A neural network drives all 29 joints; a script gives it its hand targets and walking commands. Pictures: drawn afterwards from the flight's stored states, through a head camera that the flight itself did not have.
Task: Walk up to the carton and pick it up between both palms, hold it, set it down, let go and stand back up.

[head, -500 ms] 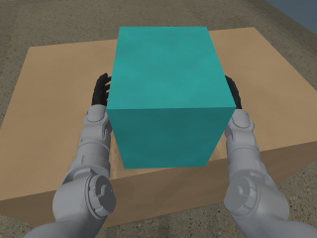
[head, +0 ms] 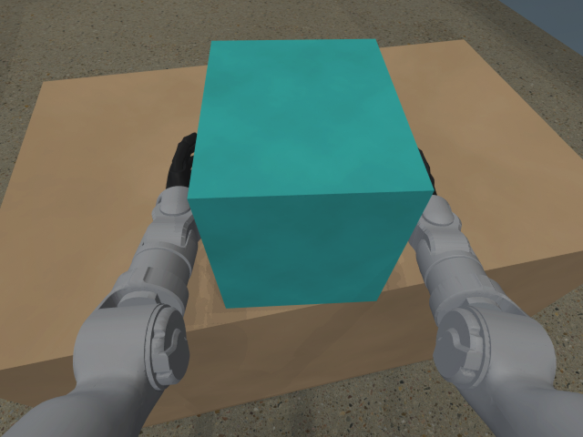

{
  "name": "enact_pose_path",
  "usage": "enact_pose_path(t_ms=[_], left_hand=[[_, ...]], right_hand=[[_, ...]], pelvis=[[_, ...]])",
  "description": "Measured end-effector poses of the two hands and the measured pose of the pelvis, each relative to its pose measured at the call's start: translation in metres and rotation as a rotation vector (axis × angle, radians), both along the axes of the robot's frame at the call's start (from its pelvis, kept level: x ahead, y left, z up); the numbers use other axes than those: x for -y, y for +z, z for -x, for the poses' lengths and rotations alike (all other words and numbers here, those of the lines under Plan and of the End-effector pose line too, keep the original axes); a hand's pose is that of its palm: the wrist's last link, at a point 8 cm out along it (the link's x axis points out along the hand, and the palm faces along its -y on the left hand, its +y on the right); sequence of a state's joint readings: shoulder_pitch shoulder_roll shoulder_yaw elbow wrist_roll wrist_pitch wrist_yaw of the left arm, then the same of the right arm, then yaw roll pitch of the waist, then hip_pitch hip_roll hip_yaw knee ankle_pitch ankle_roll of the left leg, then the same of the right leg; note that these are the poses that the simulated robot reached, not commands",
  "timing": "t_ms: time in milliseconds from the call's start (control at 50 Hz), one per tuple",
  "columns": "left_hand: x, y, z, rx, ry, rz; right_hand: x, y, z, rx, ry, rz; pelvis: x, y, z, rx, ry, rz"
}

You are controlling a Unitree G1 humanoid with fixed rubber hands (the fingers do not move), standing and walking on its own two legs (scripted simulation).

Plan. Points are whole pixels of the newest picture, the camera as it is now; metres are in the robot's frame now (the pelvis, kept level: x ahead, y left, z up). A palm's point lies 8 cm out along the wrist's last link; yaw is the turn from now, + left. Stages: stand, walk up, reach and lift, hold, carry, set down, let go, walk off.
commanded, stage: set down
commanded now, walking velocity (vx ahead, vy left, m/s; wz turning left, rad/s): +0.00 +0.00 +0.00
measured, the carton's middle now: (298, 177) +0.48 +0.03 +0.06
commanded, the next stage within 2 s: none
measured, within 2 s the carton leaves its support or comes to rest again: neither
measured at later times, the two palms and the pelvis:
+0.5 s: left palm (156, 190) +0.43 +0.23 +0.07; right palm (466, 181) +0.46 -0.22 +0.08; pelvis -0.02 -0.02 -0.03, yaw +0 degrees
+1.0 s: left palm (147, 148) +0.43 +0.22 +0.15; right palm (478, 157) +0.45 -0.21 +0.14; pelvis -0.04 -0.03 -0.03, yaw +3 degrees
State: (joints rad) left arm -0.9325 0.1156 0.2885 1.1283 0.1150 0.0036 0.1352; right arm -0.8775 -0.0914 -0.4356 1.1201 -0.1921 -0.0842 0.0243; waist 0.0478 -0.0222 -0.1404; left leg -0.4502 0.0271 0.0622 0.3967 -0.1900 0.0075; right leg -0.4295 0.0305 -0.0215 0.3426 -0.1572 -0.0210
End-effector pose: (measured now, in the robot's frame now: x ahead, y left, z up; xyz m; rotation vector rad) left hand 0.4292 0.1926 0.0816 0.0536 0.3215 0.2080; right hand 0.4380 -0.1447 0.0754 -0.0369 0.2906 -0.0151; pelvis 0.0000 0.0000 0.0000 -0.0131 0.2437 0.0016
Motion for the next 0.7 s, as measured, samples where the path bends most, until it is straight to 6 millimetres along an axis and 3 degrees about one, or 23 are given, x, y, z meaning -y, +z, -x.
enact_pose_path(t_ms=[220, 420, 540, 700], left_hand=[[-0.006, -0.009, -0.014, 0.008, -0.003, 0.013], [-0.033, -0.016, -0.003, 0.019, 0.041, 0.012], [-0.040, 0.000, -0.003, 0.073, 0.045, 0.011], [-0.028, 0.027, -0.008, 0.083, 0.009, -0.017]], right_hand=[[0.009, -0.006, -0.023, -0.010, -0.006, 0.014], [0.057, -0.002, -0.023, 0.011, -0.059, 0.018], [0.075, 0.013, -0.024, 0.050, -0.054, -0.007], [0.071, 0.027, -0.023, 0.019, -0.019, -0.021]], pelvis=[[0.002, -0.014, 0.008, -0.145, -0.005, 0.021], [0.011, -0.022, 0.019, -0.184, 0.002, 0.015], [0.018, -0.028, 0.028, -0.220, 0.008, 0.008], [0.027, -0.031, 0.040, -0.207, 0.030, -0.005]])
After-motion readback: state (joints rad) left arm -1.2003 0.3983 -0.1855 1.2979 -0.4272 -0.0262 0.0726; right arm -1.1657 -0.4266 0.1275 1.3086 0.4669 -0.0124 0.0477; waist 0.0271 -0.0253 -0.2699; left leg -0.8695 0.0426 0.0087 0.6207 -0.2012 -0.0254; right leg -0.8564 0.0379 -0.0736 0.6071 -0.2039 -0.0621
